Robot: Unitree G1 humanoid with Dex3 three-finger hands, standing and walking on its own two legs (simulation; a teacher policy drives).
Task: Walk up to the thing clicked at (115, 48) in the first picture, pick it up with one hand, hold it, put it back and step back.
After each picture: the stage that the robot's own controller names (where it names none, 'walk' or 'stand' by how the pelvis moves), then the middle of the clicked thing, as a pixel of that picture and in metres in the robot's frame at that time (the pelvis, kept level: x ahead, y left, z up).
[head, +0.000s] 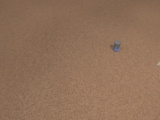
stand; (116, 46) +1.26 -0.37 -0.72
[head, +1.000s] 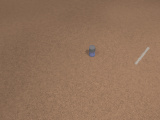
walk; (92, 51) +1.18 +0.00 -0.70
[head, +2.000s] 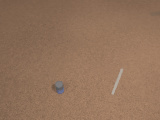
walk; (59, 87) +0.69 +0.22 -0.70
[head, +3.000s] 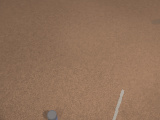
stand; (52, 117) +0.40 +0.20 -0.69
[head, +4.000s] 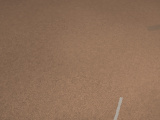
walk; out of the picture +0.38 +0.21 -0.72
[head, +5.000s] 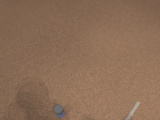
stand; (59, 111) +0.46 +0.25 -0.70
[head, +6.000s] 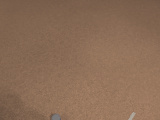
stand; out of the picture +0.46 +0.21 -0.72
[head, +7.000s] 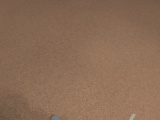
stand; out of the picture +0.46 +0.21 -0.73
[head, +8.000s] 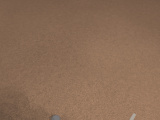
stand; out of the picture +0.45 +0.21 -0.73
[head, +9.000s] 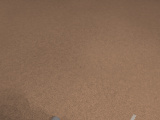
stand; out of the picture +0.44 +0.22 -0.73
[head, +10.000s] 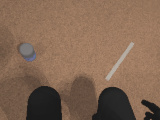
go down; (28, 52) +0.50 +0.25 -0.40
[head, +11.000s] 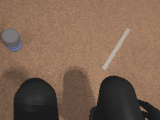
go down; (12, 40) +0.51 +0.27 -0.30
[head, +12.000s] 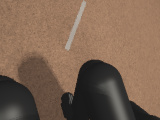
close in; out of the picture +0.48 +0.33 -0.23
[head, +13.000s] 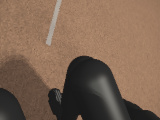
close; out of the picture +0.48 +0.35 -0.23
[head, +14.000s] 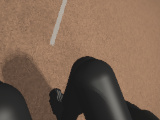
lift; out of the picture +0.46 +0.32 -0.24
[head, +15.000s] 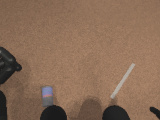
close; (47, 96) +0.39 +0.21 -0.53
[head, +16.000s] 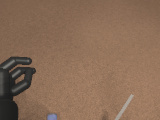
close; out of the picture +0.36 +0.20 -0.65
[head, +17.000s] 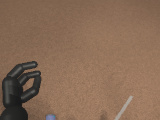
hold; out of the picture +0.35 +0.22 -0.68
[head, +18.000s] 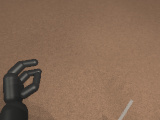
hold; out of the picture +0.35 +0.24 -0.70
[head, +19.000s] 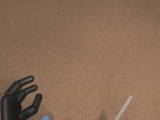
stand; out of the picture +0.35 +0.25 -0.68
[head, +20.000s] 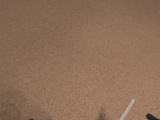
stand; out of the picture +0.36 +0.26 -0.66
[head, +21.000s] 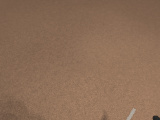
stand; out of the picture +0.34 +0.28 -0.68
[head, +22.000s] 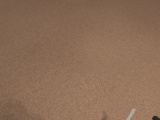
stand; out of the picture +0.34 +0.30 -0.68
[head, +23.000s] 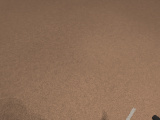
hold; out of the picture +0.34 +0.32 -0.68
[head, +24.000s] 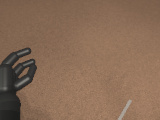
close; out of the picture +0.33 +0.36 -0.68
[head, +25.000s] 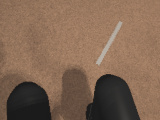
close in; out of the picture +0.38 +0.41 -0.35
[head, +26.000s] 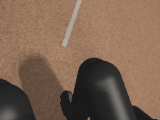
hold; out of the picture +0.31 +0.46 -0.26
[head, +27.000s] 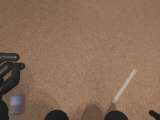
close; (15, 104) +0.36 +0.42 -0.55
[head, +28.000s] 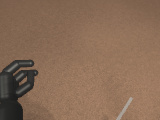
close; out of the picture +0.33 +0.44 -0.69
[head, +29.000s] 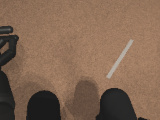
hold; out of the picture +0.36 +0.48 -0.43
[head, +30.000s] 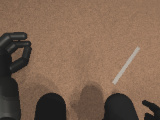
close; out of the picture +0.36 +0.50 -0.46
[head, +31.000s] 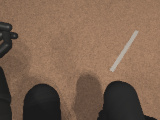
hold; out of the picture +0.37 +0.53 -0.37
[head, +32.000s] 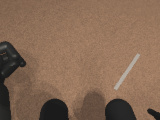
hold; out of the picture +0.36 +0.54 -0.49
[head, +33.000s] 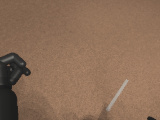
crouch; out of the picture +0.36 +0.55 -0.64
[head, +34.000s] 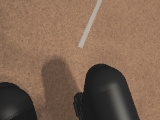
lower; out of the picture +0.31 +0.62 -0.29
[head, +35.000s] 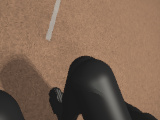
lower; out of the picture +0.23 +0.65 -0.26
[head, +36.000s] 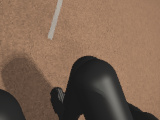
lower; out of the picture +0.21 +0.67 -0.25
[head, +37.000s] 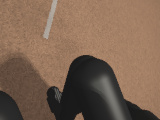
lower; out of the picture +0.21 +0.68 -0.26
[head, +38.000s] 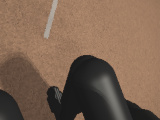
loosen; out of the picture +0.20 +0.70 -0.26
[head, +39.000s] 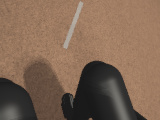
loosen; out of the picture +0.23 +0.70 -0.27
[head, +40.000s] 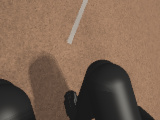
stand; out of the picture +0.24 +0.72 -0.26
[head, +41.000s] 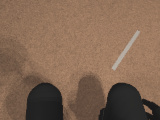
walk; out of the picture +0.33 +0.70 -0.39
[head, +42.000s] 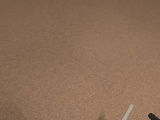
stand; out of the picture +0.31 +0.68 -0.68
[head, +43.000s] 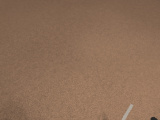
stand; out of the picture +0.32 +0.71 -0.69
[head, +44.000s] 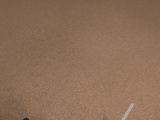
stand; out of the picture +0.32 +0.72 -0.69
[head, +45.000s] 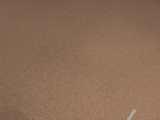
stand; out of the picture +0.34 +0.72 -0.75
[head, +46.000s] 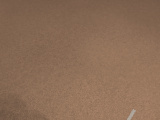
stand; out of the picture +0.29 +0.73 -0.75
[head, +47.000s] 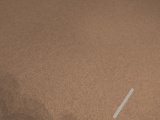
walk; out of the picture +0.34 +0.71 -0.73
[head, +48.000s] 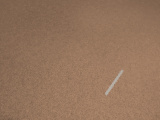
walk; out of the picture +0.47 +0.71 -0.74
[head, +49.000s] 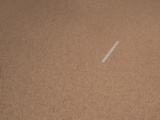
walk; out of the picture +0.76 +0.81 -0.71
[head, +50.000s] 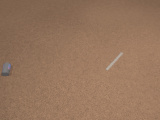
stand; (6, 69) +0.92 +0.74 -0.74
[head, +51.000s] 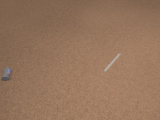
stand; (6, 74) +0.94 +0.76 -0.75
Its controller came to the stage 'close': yes
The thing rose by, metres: 0.01
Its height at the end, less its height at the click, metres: -0.02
